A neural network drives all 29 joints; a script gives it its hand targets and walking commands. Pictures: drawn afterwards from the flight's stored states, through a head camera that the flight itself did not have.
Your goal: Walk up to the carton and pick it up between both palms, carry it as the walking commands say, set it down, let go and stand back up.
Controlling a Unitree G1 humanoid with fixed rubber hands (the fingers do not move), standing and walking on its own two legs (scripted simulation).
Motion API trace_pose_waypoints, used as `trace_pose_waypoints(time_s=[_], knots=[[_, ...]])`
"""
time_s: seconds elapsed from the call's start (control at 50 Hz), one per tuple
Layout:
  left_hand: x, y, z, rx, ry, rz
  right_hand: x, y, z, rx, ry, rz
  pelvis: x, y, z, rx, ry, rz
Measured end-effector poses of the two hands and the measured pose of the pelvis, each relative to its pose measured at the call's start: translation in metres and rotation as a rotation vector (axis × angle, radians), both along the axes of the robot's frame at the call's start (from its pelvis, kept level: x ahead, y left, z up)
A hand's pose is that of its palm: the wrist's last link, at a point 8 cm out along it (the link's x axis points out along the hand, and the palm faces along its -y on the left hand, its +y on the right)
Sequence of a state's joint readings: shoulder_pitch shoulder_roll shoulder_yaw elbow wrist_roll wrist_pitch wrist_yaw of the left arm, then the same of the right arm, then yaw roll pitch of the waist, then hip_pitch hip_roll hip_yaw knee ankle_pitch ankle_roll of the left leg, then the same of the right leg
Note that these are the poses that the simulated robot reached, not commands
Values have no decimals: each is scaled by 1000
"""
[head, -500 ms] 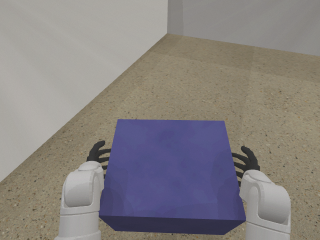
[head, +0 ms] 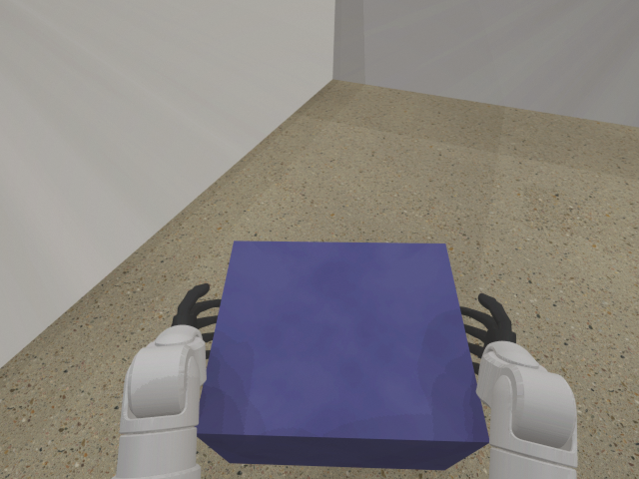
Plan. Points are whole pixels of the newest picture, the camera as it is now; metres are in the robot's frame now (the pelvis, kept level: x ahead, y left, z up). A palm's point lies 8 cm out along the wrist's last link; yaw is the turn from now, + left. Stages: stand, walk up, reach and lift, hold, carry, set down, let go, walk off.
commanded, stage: carry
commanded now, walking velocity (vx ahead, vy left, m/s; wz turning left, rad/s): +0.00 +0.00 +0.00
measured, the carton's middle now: (337, 353) +0.31 +0.00 +0.02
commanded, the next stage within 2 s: hold in 0.16 s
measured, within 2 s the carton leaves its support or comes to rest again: neither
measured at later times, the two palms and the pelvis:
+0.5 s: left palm (165, 375) +0.26 +0.21 +0.04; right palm (469, 376) +0.26 -0.16 +0.05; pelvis -0.02 +0.01 +0.02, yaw -3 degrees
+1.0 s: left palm (172, 377) +0.28 +0.23 -0.02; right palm (445, 390) +0.27 -0.14 -0.01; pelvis -0.06 +0.05 -0.01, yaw -6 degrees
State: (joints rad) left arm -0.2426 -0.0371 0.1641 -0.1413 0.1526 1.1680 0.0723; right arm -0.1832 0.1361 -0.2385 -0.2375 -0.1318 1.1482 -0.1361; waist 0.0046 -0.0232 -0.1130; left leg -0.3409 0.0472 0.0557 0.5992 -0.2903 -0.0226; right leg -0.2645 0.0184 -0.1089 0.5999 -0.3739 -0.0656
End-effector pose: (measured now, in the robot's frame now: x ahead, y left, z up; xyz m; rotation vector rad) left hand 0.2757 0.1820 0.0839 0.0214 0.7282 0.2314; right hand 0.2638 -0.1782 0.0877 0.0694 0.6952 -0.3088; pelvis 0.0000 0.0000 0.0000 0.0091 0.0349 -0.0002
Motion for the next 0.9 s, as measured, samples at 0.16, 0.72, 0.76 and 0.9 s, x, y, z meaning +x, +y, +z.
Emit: trace_pose_waypoints(time_s=[0.16,0.72,0.76,0.9], knots=[[-4,1,-8,10,20,-10,-3,1,-9,-6,21,19,-3,0,2,-3,-9,3],[-10,46,-60,4,-27,-71,-6,38,-52,-50,-12,134,-44,29,10,-22,-68,-67],[-9,47,-65,7,-24,-77,-6,38,-58,-48,-11,134,-47,33,8,-21,-53,-77],[0,45,-83,2,-16,-90,0,35,-77,-44,-5,138,-58,45,0,-13,19,-105]])
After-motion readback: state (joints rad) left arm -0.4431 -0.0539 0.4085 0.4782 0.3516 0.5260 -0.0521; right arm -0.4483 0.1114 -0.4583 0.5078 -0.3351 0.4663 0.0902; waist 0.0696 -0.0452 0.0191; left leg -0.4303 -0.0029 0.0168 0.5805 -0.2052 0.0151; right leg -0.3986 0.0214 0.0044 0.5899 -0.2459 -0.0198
